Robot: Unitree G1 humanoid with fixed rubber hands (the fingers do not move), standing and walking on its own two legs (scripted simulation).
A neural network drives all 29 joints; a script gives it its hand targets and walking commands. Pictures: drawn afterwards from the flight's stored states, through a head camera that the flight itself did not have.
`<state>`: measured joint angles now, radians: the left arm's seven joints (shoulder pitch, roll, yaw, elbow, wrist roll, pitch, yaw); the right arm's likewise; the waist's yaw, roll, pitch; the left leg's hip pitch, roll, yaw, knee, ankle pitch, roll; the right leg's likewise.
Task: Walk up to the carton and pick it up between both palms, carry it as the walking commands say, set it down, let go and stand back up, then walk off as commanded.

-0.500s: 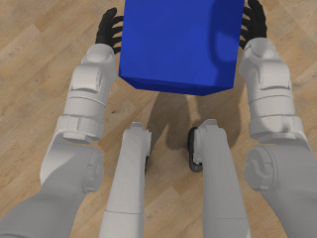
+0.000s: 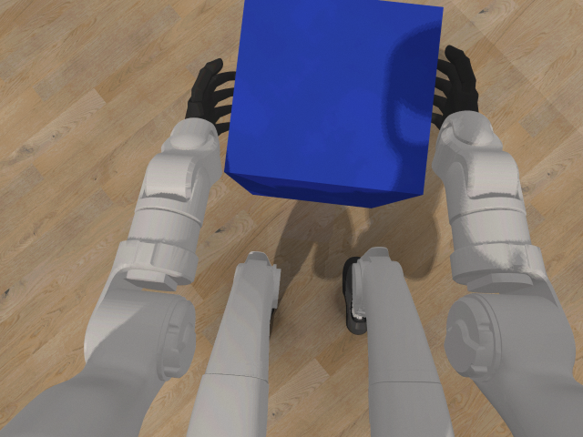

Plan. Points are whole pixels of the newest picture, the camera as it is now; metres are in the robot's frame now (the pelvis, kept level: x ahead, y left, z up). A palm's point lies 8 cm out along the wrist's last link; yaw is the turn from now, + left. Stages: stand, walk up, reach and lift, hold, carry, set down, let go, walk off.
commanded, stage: reach and lift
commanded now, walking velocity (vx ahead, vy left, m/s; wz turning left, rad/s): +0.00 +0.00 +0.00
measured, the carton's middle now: (324, 124) +0.49 -0.01 -0.13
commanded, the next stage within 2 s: none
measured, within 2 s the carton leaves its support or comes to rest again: neither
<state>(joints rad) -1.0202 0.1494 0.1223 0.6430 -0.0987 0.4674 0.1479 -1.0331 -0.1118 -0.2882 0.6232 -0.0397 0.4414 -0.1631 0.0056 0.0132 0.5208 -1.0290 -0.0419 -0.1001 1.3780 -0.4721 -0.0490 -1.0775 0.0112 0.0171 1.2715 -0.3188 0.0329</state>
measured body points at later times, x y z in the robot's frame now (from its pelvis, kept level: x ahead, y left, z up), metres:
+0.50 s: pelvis +0.03 +0.00 +0.06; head +0.20 +0.01 +0.47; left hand +0.46 +0.14 +0.02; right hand +0.47 -0.16 +0.03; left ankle +0.12 +0.13 -0.60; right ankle +0.17 -0.13 -0.60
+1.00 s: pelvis +0.13 +0.00 +0.13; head +0.15 +0.00 +0.58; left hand +0.45 +0.14 +0.11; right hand +0.45 -0.17 +0.12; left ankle +0.12 +0.13 -0.60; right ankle +0.17 -0.13 -0.60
